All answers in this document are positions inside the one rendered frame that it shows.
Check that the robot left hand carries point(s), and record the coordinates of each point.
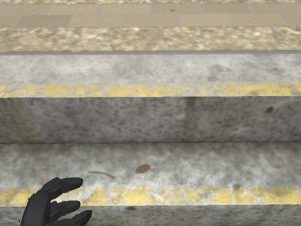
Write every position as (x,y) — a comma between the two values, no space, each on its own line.
(40,211)

